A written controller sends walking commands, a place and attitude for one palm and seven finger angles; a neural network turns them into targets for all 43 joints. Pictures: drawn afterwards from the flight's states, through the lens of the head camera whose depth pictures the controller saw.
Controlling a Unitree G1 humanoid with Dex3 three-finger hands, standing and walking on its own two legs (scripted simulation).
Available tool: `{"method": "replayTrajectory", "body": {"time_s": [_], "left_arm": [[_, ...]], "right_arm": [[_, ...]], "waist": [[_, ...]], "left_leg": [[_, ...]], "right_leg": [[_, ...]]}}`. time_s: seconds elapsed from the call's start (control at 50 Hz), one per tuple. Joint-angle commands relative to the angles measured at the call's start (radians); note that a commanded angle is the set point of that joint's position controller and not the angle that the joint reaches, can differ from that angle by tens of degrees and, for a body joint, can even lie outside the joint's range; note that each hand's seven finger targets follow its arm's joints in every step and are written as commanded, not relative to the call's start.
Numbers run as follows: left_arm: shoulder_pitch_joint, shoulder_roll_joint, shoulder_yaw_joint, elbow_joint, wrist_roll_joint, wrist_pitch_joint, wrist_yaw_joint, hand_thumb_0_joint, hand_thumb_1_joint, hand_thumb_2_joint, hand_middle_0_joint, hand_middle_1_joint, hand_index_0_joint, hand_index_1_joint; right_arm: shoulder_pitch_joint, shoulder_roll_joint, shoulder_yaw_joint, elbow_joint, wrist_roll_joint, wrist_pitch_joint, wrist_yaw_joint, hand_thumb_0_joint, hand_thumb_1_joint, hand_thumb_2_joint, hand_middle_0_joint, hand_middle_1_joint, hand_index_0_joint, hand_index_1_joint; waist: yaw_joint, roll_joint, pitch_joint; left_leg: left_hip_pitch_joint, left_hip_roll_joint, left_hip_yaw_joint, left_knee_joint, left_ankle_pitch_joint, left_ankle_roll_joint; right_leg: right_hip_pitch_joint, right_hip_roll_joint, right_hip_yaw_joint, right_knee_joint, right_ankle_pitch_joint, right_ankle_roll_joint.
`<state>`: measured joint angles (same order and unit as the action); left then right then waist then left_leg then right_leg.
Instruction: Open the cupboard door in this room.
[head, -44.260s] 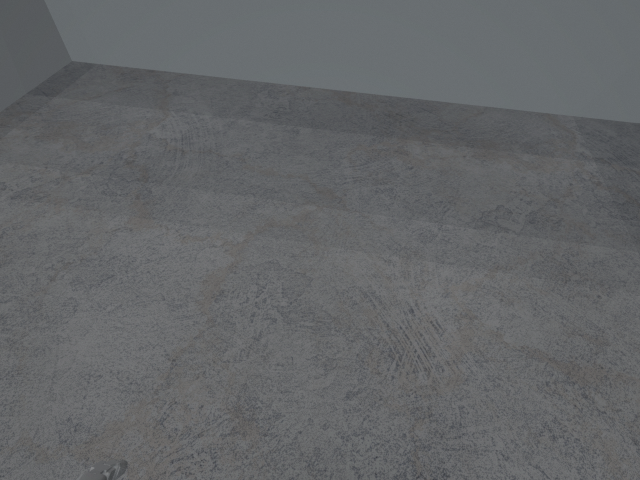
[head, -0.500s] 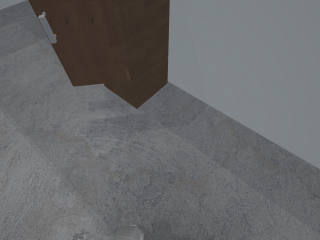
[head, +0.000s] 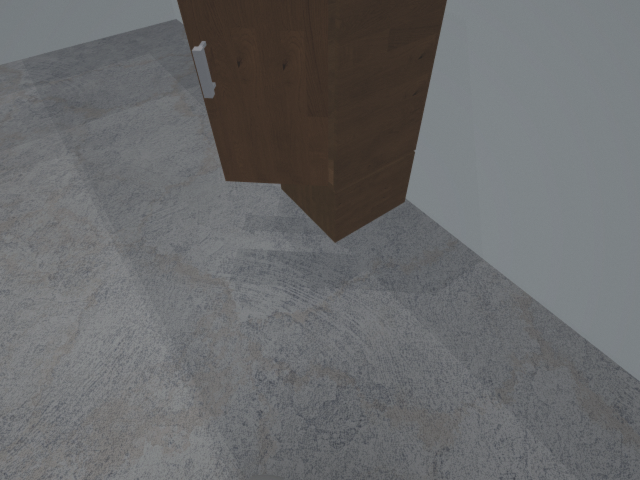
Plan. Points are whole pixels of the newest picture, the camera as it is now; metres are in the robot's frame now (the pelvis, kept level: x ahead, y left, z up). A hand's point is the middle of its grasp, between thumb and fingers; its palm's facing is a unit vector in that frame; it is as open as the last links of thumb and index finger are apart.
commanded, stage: take the last steps up to it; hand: left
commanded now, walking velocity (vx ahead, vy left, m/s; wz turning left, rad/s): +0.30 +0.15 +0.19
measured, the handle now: (206, 69) +1.06 +0.40 -0.02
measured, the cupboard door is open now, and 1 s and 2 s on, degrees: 49 49 49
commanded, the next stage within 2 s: come to a stop and stand still in 1.22 s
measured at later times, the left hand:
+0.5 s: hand (142, 464) +0.16 +0.28 -0.16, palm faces +0.13 -0.97 -0.20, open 7.4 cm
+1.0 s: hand (161, 361) +0.31 +0.30 -0.15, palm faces +0.13 -0.97 -0.21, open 7.2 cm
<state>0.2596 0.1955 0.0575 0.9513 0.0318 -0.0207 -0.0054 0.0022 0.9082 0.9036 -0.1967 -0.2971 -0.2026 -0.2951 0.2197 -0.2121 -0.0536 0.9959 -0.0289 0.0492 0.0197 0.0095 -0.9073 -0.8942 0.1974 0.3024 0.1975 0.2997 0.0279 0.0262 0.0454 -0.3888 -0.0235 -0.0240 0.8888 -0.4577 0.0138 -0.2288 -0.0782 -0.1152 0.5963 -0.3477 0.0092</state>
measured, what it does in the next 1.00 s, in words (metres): walks ahead: left foot, then right foot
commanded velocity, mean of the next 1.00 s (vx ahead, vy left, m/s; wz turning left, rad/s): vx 0.29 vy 0.10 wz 0.01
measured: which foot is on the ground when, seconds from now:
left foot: up 0.00-0.28, down 0.30-0.70, up 0.72-1.00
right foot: down 0.00-0.30, up 0.32-0.68, down 0.70-1.00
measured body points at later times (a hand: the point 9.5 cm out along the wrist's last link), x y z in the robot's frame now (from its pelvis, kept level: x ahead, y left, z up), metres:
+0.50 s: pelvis +0.15 +0.09 +0.01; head +0.17 +0.10 +0.46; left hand +0.15 +0.33 -0.15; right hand +0.24 -0.14 -0.14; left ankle +0.16 +0.19 -0.73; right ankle +0.15 -0.02 -0.66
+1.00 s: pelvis +0.33 +0.12 +0.02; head +0.36 +0.12 +0.47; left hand +0.30 +0.35 -0.13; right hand +0.40 -0.11 -0.13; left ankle +0.41 +0.27 -0.69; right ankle +0.28 +0.00 -0.73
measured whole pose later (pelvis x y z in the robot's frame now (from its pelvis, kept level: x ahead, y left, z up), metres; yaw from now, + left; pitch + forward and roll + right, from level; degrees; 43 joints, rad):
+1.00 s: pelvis +0.33 +0.12 +0.02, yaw +4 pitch +0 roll +1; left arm 0.33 0.17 0.05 1.08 0.03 -0.06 0.00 -0.01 0.94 0.90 -0.20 -0.30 -0.20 -0.30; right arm 0.21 -0.17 -0.05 1.04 -0.03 -0.01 0.03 0.01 -0.91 -0.89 0.19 0.30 0.19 0.30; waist 0.02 -0.02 0.05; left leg -0.48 0.08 0.07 0.70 -0.23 -0.03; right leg -0.08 -0.07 -0.14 0.35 -0.27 0.00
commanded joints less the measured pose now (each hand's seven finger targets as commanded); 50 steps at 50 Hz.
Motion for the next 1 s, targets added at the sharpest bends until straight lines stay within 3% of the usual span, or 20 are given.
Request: {"method": "replayTrajectory", "body": {"time_s": [0.0,0.08,0.18,0.22,0.24,0.26,0.28,0.3,0.36,0.42,0.58,0.62,0.64,0.66,0.68,0.7,0.72,0.76,0.82,0.98], "left_arm": [[0.057,0.152,0.029,-0.017,-0.007,-0.039,0.019,0.000,0.900,0.900,-0.200,-0.300,-0.200,-0.300],[0.153,0.146,0.030,0.047,-0.005,-0.059,0.019,0.000,0.900,0.900,-0.200,-0.300,-0.200,-0.300],[0.196,0.169,0.033,0.096,0.000,-0.051,0.020,0.000,0.900,0.900,-0.200,-0.300,-0.200,-0.300],[0.153,0.181,0.038,0.095,-0.003,-0.046,0.019,0.000,0.900,0.900,-0.200,-0.300,-0.200,-0.300],[0.122,0.179,0.040,0.085,-0.006,-0.043,0.016,0.000,0.900,0.900,-0.200,-0.300,-0.200,-0.300],[0.134,0.131,0.032,0.066,-0.011,-0.038,0.008,0.000,0.900,0.900,-0.200,-0.300,-0.200,-0.300],[0.130,0.066,0.017,0.028,-0.022,-0.034,0.000,0.000,0.900,0.900,-0.200,-0.300,-0.200,-0.300],[0.040,0.057,0.010,-0.010,-0.017,-0.033,0.008,0.000,0.900,0.900,-0.200,-0.300,-0.200,-0.300],[-0.025,0.047,0.009,0.008,-0.011,-0.018,0.002,0.000,0.900,0.900,-0.200,-0.300,-0.200,-0.300],[0.048,0.017,0.005,0.041,-0.007,0.004,-0.008,0.000,0.900,0.900,-0.200,-0.300,-0.200,-0.300],[-0.064,0.029,0.010,-0.030,-0.004,0.005,-0.016,0.000,0.900,0.900,-0.200,-0.300,-0.200,-0.300],[-0.015,0.049,0.017,-0.019,-0.003,-0.002,-0.014,0.000,0.900,0.900,-0.200,-0.300,-0.200,-0.300],[0.048,0.071,0.024,0.003,-0.001,-0.008,-0.011,0.000,0.900,0.900,-0.200,-0.300,-0.200,-0.300],[0.150,0.133,0.038,0.029,0.004,-0.021,-0.006,0.000,0.900,0.900,-0.200,-0.300,-0.200,-0.300],[0.239,0.223,0.055,0.051,-0.002,-0.028,0.000,0.000,0.900,0.900,-0.200,-0.300,-0.200,-0.300],[0.243,0.217,0.051,0.048,-0.015,-0.034,0.010,0.000,0.900,0.900,-0.200,-0.300,-0.200,-0.300],[0.176,0.178,0.044,0.032,-0.013,-0.032,0.020,0.000,0.900,0.900,-0.200,-0.300,-0.200,-0.300],[0.094,0.108,0.022,0.010,-0.015,-0.045,0.022,0.000,0.900,0.900,-0.200,-0.300,-0.200,-0.300],[0.092,0.090,0.017,0.038,-0.013,-0.067,0.015,0.000,0.900,0.900,-0.200,-0.300,-0.200,-0.300],[0.120,0.138,0.025,0.108,-0.009,-0.055,0.009,0.000,0.900,0.900,-0.200,-0.300,-0.200,-0.300]], "right_arm": [[-0.149,-0.097,-0.031,-0.129,-0.001,-0.028,0.019,0.000,-0.900,-0.900,0.200,0.300,0.200,0.300],[-0.146,-0.028,-0.011,-0.101,0.010,-0.038,0.032,0.000,-0.900,-0.900,0.200,0.300,0.200,0.300],[-0.194,-0.003,0.010,-0.116,0.014,-0.056,0.041,0.000,-0.900,-0.900,0.200,0.300,0.200,0.300],[-0.101,-0.027,0.005,-0.093,0.011,-0.068,0.033,0.000,-0.900,-0.900,0.200,0.300,0.200,0.300],[0.036,-0.065,-0.003,-0.052,0.005,-0.076,0.022,0.000,-0.900,-0.900,0.200,0.300,0.200,0.300],[0.194,-0.163,-0.028,-0.007,-0.003,-0.083,0.005,0.000,-0.900,-0.900,0.200,0.300,0.200,0.300],[0.316,-0.268,-0.057,0.015,-0.009,-0.087,-0.014,0.000,-0.900,-0.900,0.200,0.300,0.200,0.300],[0.324,-0.284,-0.056,0.026,-0.002,-0.078,-0.025,0.000,-0.900,-0.900,0.200,0.300,0.200,0.300],[0.114,-0.133,-0.018,-0.021,0.000,-0.093,-0.040,0.000,-0.900,-0.900,0.200,0.300,0.200,0.300],[0.068,-0.101,-0.006,-0.018,-0.001,-0.107,-0.041,0.000,-0.900,-0.900,0.200,0.300,0.200,0.300],[0.092,-0.108,-0.014,0.011,-0.005,-0.103,-0.026,0.000,-0.900,-0.900,0.200,0.300,0.200,0.300],[0.086,-0.106,-0.012,0.019,-0.003,-0.099,-0.023,0.000,-0.900,-0.900,0.200,0.300,0.200,0.300],[0.081,-0.091,-0.007,0.023,0.001,-0.099,-0.024,0.000,-0.900,-0.900,0.200,0.300,0.200,0.300],[0.084,-0.064,-0.001,0.015,0.010,-0.101,-0.019,0.000,-0.900,-0.900,0.200,0.300,0.200,0.300],[0.089,-0.036,0.002,-0.018,0.012,-0.103,-0.012,0.000,-0.900,-0.900,0.200,0.300,0.200,0.300],[0.056,-0.094,-0.007,-0.019,0.004,-0.096,-0.016,0.000,-0.900,-0.900,0.200,0.300,0.200,0.300],[0.012,-0.086,-0.016,-0.025,0.005,-0.094,-0.016,0.000,-0.900,-0.900,0.200,0.300,0.200,0.300],[0.000,-0.047,-0.005,-0.009,0.002,-0.088,-0.008,0.000,-0.900,-0.900,0.200,0.300,0.200,0.300],[0.051,0.001,0.002,0.015,0.005,-0.076,0.001,0.000,-0.900,-0.900,0.200,0.300,0.200,0.300],[-0.053,0.006,0.004,-0.032,0.009,-0.091,0.019,0.000,-0.900,-0.900,0.200,0.300,0.200,0.300]], "waist": [[-0.002,-0.226,0.119],[0.023,-0.178,0.026],[0.045,-0.235,0.018],[-0.011,-0.234,-0.020],[-0.081,-0.176,-0.072],[-0.142,0.024,-0.188],[-0.174,0.279,-0.260],[-0.177,0.202,-0.231],[-0.084,0.179,-0.023],[-0.017,0.096,0.002],[-0.008,0.015,0.031],[0.024,-0.018,0.025],[0.050,-0.064,0.013],[0.091,-0.193,-0.031],[0.104,-0.377,-0.056],[0.103,-0.337,-0.047],[0.073,-0.246,0.007],[0.022,-0.107,0.016],[-0.008,-0.165,-0.028],[0.008,-0.187,0.014]], "left_leg": [[-0.335,0.113,-0.043,0.282,0.177,-0.039],[-0.267,0.091,0.077,0.057,0.200,-0.061],[-0.131,0.054,0.150,-0.213,0.190,-0.035],[0.074,0.011,0.195,-0.334,0.200,-0.012],[0.264,-0.009,0.218,-0.409,0.241,-0.001],[0.520,0.122,0.076,-0.407,0.255,0.044],[0.651,0.387,-0.330,-0.500,0.314,0.162],[0.585,0.449,-0.359,-0.564,0.295,0.228],[0.246,0.377,-0.223,-0.659,0.115,0.190],[0.127,0.317,-0.093,-0.704,0.173,0.163],[0.128,0.290,-0.023,-0.713,0.107,0.178],[0.097,0.257,0.007,-0.619,0.103,0.143],[0.044,0.202,0.047,-0.508,0.101,0.105],[-0.069,0.092,0.146,-0.267,0.079,0.050],[-0.267,-0.004,0.194,0.016,-0.131,0.002],[-0.288,0.046,0.064,0.192,-0.122,-0.001],[-0.325,0.076,0.021,0.269,-0.040,-0.002],[-0.274,0.128,0.001,0.219,0.118,-0.022],[-0.179,0.121,0.069,0.061,0.182,-0.050],[-0.023,0.068,0.144,-0.288,0.254,-0.035]], "right_leg": [[0.033,-0.332,0.337,-0.483,-0.175,-0.115],[0.200,-0.264,0.094,-0.381,0.322,-0.085],[0.227,-0.272,0.020,-0.299,0.491,-0.073],[0.152,-0.250,-0.017,-0.195,0.538,-0.053],[0.078,-0.218,-0.060,-0.044,0.565,-0.033],[-0.086,-0.155,-0.101,0.212,0.354,0.001],[-0.346,-0.002,-0.088,0.522,-0.254,0.036],[-0.421,-0.009,0.028,0.682,-0.289,-0.007],[-0.443,-0.090,0.091,0.716,-0.088,-0.013],[-0.311,-0.085,0.064,0.549,-0.026,-0.012],[-0.130,-0.028,0.024,0.120,0.067,-0.009],[0.000,-0.003,0.007,0.005,0.103,-0.010],[0.125,-0.002,0.026,-0.074,0.100,-0.021],[0.282,-0.129,0.207,-0.189,0.014,-0.072],[0.414,-0.365,0.564,-0.350,0.005,-0.190],[0.329,-0.411,0.658,-0.414,-0.031,-0.235],[0.264,-0.400,0.612,-0.417,-0.036,-0.244],[0.158,-0.312,0.373,-0.406,0.152,-0.196],[0.156,-0.224,0.165,-0.387,0.414,-0.154],[0.115,-0.209,0.107,-0.335,0.325,-0.128]]}}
